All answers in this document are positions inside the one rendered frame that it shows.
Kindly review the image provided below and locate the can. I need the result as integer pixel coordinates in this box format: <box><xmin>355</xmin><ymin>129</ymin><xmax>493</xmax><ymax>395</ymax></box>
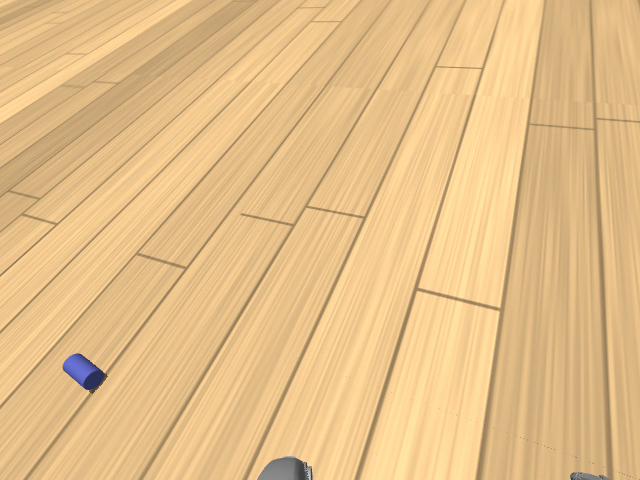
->
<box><xmin>63</xmin><ymin>354</ymin><xmax>104</xmax><ymax>390</ymax></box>

